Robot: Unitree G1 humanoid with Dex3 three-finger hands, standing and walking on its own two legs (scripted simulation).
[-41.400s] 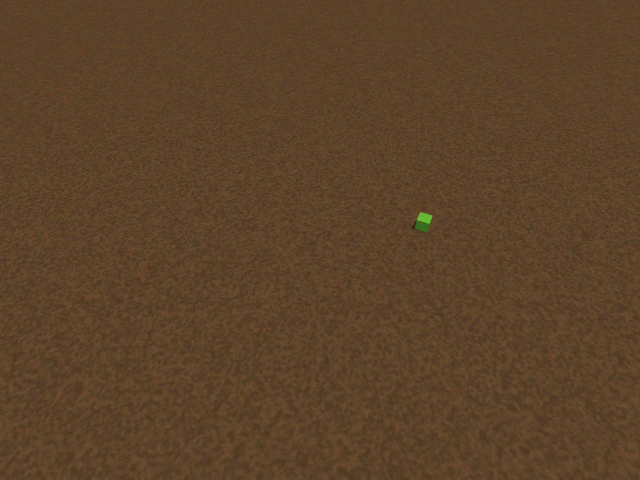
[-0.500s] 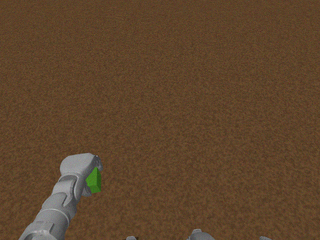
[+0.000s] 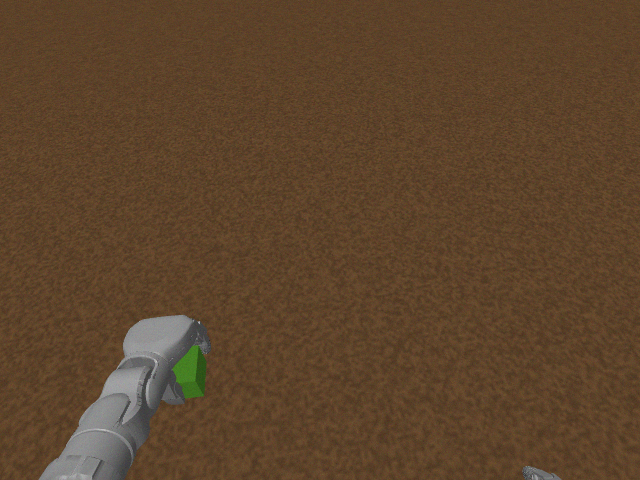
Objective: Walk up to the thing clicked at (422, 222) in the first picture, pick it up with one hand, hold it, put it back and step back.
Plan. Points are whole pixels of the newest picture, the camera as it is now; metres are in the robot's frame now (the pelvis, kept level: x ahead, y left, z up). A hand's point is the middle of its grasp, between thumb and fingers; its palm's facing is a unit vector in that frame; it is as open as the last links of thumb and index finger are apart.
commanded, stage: hold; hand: left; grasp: from above
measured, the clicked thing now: (182, 372) +0.32 +0.22 -0.10
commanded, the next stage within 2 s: crouch in 1.52 s
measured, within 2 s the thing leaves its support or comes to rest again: neither
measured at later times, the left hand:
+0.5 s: hand (171, 378) +0.29 +0.21 -0.04, palm faces -0.47 -0.04 -0.88, open 8.3 cm
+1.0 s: hand (168, 383) +0.27 +0.20 -0.02, palm faces -0.46 -0.04 -0.89, open 8.3 cm
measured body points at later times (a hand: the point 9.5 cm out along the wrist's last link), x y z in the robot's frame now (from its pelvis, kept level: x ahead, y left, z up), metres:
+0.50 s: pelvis -0.01 +0.00 +0.01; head +0.00 -0.02 +0.46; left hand +0.31 +0.21 +0.01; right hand +0.11 -0.27 -0.11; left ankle +0.00 +0.12 -0.72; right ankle +0.01 -0.14 -0.72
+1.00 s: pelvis -0.02 -0.01 +0.02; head -0.01 -0.03 +0.46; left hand +0.29 +0.20 +0.03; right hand +0.12 -0.27 -0.10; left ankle +0.00 +0.12 -0.72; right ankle +0.01 -0.14 -0.72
